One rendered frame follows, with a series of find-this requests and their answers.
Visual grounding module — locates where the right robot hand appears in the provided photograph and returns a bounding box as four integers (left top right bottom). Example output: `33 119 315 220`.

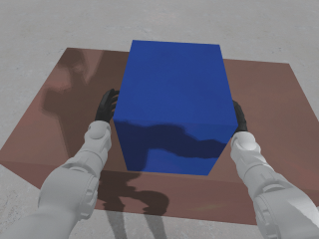
232 100 248 137

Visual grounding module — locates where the carton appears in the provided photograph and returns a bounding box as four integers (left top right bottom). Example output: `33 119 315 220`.
113 40 238 176

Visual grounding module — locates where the left robot forearm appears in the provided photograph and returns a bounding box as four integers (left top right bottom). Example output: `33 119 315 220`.
38 120 112 208

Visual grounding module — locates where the left robot hand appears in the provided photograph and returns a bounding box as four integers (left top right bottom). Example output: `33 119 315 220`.
95 89 120 123

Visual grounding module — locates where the pedestal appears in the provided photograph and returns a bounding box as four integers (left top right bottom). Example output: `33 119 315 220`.
0 47 319 226

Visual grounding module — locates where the right robot upper arm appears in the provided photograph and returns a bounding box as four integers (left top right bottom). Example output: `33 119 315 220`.
253 187 319 239

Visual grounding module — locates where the right robot forearm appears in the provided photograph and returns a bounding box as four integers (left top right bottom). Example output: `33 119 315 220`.
230 131 319 218

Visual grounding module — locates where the left robot upper arm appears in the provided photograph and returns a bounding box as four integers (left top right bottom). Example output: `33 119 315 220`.
0 166 100 239

